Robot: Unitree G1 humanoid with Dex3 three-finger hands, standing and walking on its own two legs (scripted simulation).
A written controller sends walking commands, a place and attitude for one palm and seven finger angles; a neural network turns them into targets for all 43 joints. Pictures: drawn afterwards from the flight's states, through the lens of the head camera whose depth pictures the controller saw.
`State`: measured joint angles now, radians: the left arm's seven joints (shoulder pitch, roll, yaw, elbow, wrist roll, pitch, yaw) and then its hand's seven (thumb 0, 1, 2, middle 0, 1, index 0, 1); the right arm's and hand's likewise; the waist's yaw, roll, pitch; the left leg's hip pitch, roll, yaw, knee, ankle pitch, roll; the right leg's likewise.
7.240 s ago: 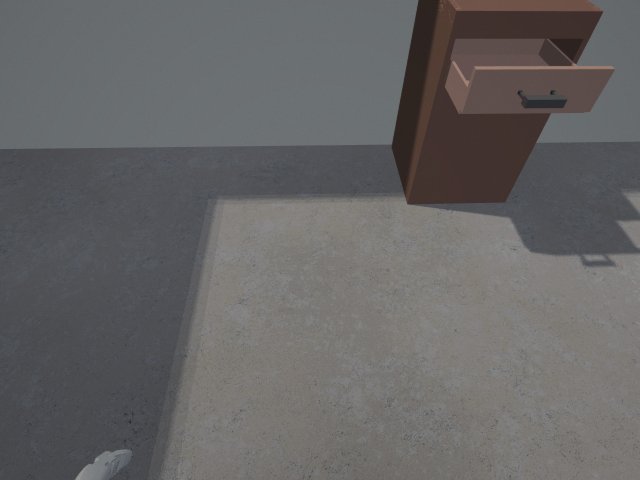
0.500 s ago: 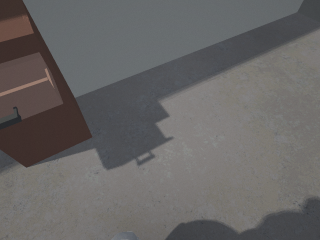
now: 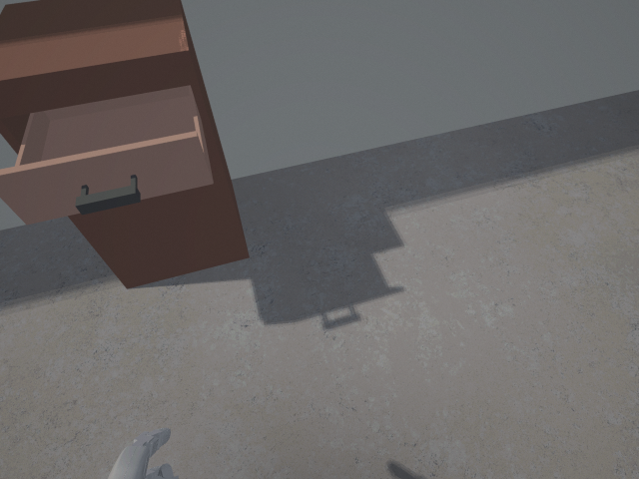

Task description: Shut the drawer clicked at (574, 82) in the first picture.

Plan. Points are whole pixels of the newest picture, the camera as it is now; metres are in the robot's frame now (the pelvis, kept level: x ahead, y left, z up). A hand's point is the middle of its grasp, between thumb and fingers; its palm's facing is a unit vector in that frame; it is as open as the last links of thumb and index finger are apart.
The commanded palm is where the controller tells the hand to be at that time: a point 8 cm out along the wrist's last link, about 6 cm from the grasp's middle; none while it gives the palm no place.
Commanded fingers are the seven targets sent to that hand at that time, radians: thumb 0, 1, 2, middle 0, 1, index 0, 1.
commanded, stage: turn to face it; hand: left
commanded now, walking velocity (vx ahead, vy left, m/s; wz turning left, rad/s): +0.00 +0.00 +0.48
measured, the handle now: (109, 192) +0.66 +0.47 -0.10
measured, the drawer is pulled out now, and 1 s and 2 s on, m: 0.20 0.20 0.20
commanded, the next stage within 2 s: take the last steps up to it in 0.34 s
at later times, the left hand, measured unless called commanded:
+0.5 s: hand out of the picture -0.06 +0.24 -0.18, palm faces +0.29 -0.92 -0.25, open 7.4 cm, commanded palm none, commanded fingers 0.00 0.90 0.90 -0.20 -0.30 -0.20 -0.30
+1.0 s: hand out of the picture +0.04 +0.21 -0.15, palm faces +0.31 -0.93 -0.22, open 7.3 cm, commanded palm none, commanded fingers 0.00 0.90 0.90 -0.20 -0.30 -0.20 -0.30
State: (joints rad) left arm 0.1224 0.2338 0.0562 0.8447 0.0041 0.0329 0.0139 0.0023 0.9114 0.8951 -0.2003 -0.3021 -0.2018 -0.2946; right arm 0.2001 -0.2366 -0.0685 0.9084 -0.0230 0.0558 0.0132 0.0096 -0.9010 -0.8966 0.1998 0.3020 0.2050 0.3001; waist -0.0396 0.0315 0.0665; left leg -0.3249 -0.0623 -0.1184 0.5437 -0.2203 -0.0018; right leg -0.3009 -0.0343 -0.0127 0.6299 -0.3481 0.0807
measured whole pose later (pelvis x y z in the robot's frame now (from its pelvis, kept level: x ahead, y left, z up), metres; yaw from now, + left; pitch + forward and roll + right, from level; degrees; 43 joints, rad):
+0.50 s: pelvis -0.03 +0.03 +0.00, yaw +14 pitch -2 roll +0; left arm 0.28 0.25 0.06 0.97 0.01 0.05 0.03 0.00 0.91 0.89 -0.20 -0.30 -0.21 -0.30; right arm 0.15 -0.22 -0.05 0.95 -0.02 0.04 0.01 0.01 -0.91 -0.90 0.19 0.30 0.20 0.30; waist 0.03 -0.06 0.09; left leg -0.25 0.00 0.06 0.61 -0.31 0.02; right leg -0.32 -0.14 -0.13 0.80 -0.49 0.06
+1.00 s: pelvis +0.03 +0.02 +0.00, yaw +17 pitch -3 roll +1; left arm 0.24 0.14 0.04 1.01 0.02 -0.05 0.00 0.00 0.91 0.90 -0.20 -0.30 -0.20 -0.29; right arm 0.41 -0.18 -0.05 1.13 -0.02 0.02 0.00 0.01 -0.91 -0.90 0.20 0.30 0.20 0.30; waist -0.02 0.05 0.02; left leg -0.25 0.00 0.02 0.82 -0.46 0.03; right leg -0.24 -0.04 -0.12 0.57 -0.28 -0.04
